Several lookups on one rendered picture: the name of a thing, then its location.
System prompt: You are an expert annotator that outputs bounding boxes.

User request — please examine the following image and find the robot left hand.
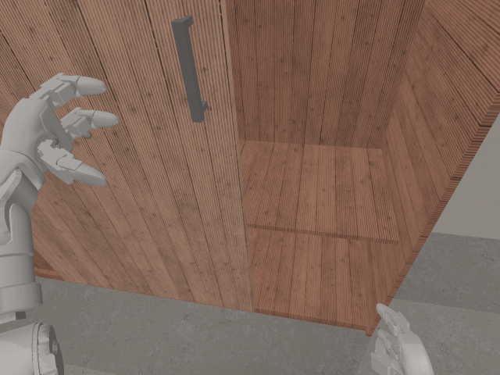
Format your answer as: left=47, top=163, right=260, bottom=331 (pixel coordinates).
left=0, top=73, right=119, bottom=187

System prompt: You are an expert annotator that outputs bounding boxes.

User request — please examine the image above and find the left robot forearm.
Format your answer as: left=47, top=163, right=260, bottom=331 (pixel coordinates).
left=0, top=149, right=45, bottom=326

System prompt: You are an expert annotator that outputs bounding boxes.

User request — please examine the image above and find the wardrobe door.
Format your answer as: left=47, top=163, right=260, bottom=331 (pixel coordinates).
left=0, top=0, right=255, bottom=312
left=33, top=249, right=54, bottom=271

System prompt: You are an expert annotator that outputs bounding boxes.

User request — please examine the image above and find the robot right hand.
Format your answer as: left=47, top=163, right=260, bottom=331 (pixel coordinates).
left=371, top=303, right=434, bottom=375

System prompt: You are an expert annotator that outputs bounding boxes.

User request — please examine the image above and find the robot left upper arm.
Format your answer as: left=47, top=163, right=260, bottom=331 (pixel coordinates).
left=0, top=323, right=64, bottom=375

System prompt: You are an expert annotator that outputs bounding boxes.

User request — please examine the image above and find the handle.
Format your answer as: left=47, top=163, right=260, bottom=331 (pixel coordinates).
left=171, top=15, right=208, bottom=123

